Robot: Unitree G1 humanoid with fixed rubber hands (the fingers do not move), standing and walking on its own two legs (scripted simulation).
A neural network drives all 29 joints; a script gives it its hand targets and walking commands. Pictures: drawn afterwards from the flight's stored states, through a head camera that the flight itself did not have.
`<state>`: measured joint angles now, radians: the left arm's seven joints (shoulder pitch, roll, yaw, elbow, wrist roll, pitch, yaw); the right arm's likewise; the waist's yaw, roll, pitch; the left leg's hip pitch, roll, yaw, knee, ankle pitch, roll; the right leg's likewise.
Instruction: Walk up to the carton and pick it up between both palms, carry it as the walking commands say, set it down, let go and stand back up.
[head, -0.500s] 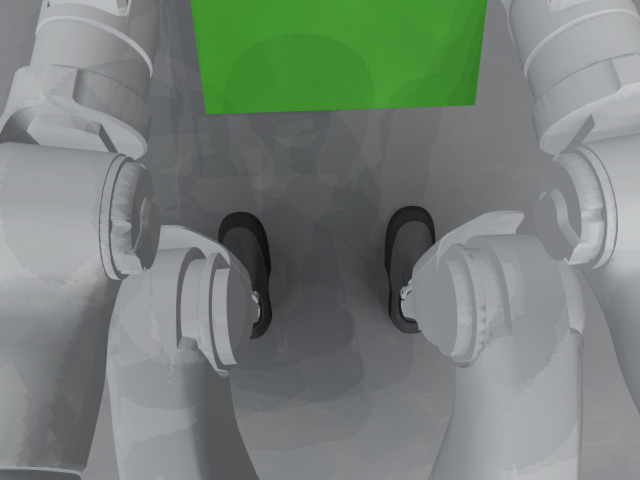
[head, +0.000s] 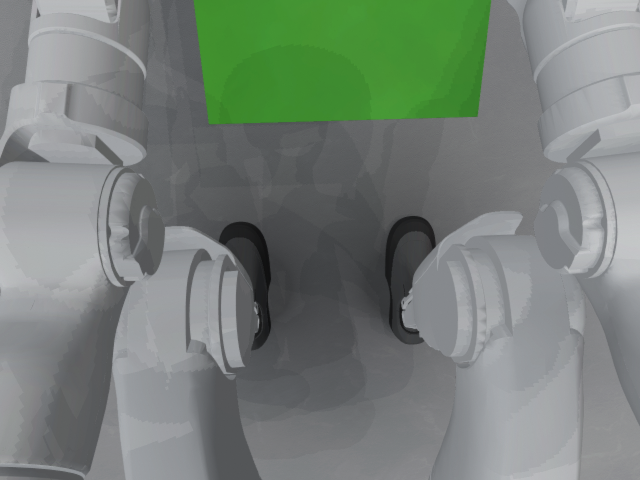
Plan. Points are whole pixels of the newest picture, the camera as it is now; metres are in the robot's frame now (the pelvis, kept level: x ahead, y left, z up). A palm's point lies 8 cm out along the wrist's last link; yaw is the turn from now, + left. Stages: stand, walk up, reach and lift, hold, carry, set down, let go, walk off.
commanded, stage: reach and lift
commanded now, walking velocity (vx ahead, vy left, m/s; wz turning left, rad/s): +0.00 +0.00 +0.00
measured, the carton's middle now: out of the picture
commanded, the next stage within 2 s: none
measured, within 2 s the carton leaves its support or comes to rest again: leaves its support in 0.18 s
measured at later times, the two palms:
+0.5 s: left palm out of the picture +0.58 +0.15 -0.09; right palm out of the picture +0.55 -0.14 -0.13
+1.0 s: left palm out of the picture +0.57 +0.15 -0.05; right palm out of the picture +0.55 -0.14 -0.07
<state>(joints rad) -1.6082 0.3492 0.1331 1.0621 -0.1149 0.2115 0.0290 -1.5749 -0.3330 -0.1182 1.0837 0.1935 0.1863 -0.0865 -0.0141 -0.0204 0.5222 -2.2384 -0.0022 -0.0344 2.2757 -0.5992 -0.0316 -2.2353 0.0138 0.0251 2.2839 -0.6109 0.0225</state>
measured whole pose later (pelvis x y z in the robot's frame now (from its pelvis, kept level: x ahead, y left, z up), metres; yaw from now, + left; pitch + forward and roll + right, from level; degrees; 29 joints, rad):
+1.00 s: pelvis -0.02 +0.00 +0.07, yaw +1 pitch +29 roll +0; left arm -1.56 0.23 0.34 0.77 0.05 0.37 0.10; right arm -1.49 -0.23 -0.25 0.76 0.02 0.40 -0.17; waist 0.00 0.02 0.52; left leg -2.02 -0.04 -0.05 2.06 -0.55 -0.05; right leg -2.01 0.03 0.04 2.08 -0.57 0.04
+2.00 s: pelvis -0.04 +0.00 +0.16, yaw +1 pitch +22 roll +0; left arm -1.44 0.14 0.41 0.63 0.15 0.46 0.07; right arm -1.37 -0.13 -0.38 0.59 -0.10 0.51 -0.12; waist -0.01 0.00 0.52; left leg -1.68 -0.04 -0.06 1.74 -0.45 -0.05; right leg -1.67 0.03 0.04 1.75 -0.47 0.04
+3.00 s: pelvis -0.04 +0.00 +0.27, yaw +1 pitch +12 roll +0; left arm -1.20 0.06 0.39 0.55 0.17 0.45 0.03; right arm -1.10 -0.02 -0.39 0.46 -0.13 0.51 -0.12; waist -0.01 -0.01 0.52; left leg -1.19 -0.04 -0.06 1.33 -0.37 -0.04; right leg -1.18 0.02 0.05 1.34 -0.38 0.03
